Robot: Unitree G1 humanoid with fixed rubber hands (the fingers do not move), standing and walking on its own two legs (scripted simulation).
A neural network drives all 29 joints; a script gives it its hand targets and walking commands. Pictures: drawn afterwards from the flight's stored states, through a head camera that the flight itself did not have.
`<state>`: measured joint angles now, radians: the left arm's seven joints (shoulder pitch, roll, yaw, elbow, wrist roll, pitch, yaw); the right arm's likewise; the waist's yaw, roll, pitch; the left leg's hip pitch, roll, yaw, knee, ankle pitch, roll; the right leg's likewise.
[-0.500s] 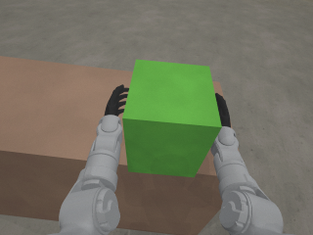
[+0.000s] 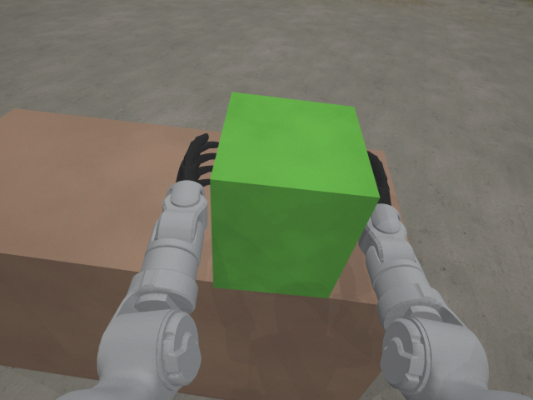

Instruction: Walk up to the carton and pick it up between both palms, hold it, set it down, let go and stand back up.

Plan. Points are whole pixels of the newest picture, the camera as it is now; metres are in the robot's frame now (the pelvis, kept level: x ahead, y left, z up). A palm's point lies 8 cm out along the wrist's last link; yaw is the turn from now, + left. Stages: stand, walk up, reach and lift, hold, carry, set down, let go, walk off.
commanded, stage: reach and lift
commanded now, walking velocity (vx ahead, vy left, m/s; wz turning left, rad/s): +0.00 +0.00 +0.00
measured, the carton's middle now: (282, 199) +0.43 -0.04 +0.12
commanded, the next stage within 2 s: none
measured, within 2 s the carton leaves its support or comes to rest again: neither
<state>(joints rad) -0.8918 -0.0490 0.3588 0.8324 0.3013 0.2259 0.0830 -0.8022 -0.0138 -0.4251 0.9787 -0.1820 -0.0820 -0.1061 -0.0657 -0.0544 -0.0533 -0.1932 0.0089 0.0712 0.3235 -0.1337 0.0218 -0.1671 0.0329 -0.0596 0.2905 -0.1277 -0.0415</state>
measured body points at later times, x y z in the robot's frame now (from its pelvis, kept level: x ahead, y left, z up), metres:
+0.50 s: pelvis -0.02 +0.01 +0.00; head -0.06 +0.04 +0.44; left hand +0.40 +0.14 +0.20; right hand +0.39 -0.15 +0.19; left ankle +0.02 +0.10 -0.75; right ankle +0.02 -0.09 -0.75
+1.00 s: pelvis -0.01 +0.01 +0.00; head -0.07 +0.04 +0.44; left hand +0.40 +0.15 +0.22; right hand +0.39 -0.15 +0.22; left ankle +0.02 +0.10 -0.75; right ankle +0.02 -0.09 -0.75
